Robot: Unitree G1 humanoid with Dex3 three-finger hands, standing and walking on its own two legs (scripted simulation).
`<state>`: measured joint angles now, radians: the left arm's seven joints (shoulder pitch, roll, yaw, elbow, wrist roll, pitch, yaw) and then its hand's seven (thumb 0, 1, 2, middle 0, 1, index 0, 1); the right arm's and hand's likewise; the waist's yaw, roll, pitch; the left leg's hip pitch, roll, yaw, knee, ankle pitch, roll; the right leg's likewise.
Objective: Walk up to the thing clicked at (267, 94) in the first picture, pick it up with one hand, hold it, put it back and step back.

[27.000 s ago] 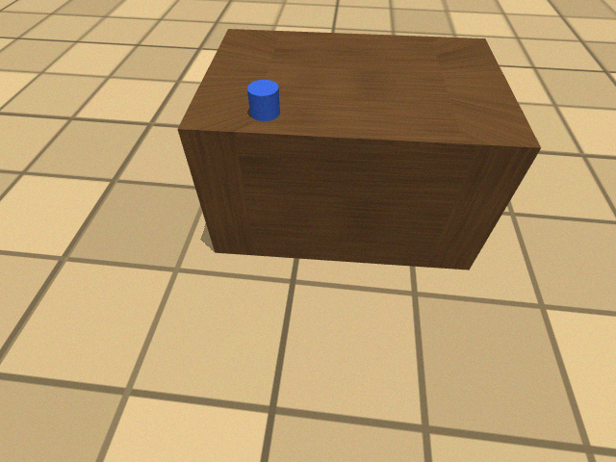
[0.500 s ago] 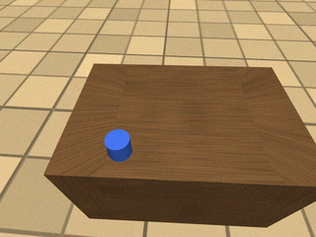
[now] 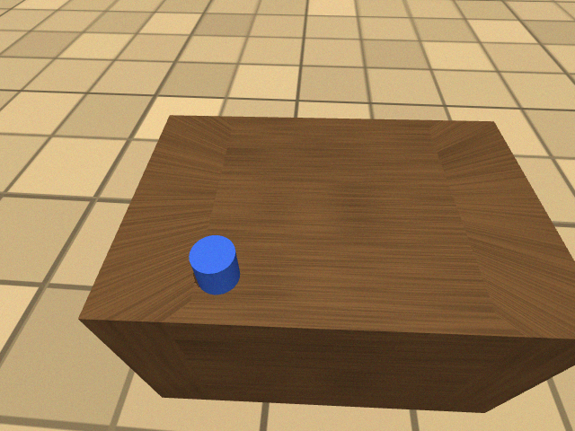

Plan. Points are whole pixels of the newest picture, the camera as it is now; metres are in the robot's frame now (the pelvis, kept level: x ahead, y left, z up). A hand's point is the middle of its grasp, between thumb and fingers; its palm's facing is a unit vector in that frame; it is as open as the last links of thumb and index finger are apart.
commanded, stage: stand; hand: left
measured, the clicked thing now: (215, 265) +0.45 +0.16 -0.14
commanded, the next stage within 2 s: step back in 0.40 s
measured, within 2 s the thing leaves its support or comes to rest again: neither
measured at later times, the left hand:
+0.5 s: hand out of the picture +0.07 +0.26 -0.16, palm faces +0.01 -0.93 -0.36, open 7.4 cm
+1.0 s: hand out of the picture +0.03 +0.30 -0.18, palm faces -0.08 -0.92 -0.37, open 7.4 cm
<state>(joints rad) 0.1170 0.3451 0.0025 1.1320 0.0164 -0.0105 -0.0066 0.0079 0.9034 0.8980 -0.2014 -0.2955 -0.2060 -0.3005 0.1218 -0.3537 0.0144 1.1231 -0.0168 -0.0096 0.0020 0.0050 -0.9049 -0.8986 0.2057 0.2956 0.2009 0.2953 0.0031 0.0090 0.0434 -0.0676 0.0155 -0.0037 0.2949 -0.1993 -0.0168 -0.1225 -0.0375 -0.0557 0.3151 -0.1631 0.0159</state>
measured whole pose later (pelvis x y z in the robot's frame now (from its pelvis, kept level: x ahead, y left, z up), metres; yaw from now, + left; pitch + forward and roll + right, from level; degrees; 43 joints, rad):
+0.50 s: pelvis -0.02 +0.00 -0.01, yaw +0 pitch -2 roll +0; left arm 0.10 0.36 0.04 1.07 0.00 0.00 0.00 0.01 0.90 0.90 -0.20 -0.30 -0.21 -0.30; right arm 0.10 -0.37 -0.01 1.08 0.00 0.01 0.01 0.00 -0.90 -0.90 0.21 0.30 0.20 0.30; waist 0.00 0.00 0.09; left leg -0.15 0.01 0.00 0.41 -0.23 -0.01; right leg -0.19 -0.04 -0.05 0.41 -0.18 0.01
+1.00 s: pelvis -0.11 +0.04 -0.02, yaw -2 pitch -1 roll -1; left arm 0.07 0.40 0.07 0.89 0.02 0.06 0.02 0.01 0.90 0.90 -0.20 -0.30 -0.21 -0.30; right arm 0.19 -0.36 -0.05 0.91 -0.04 0.03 -0.01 0.01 -0.90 -0.90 0.21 0.30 0.20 0.30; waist -0.03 -0.04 0.19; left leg -0.34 0.00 0.01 0.64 -0.29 0.04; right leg -0.48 0.11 0.13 1.18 -0.53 0.02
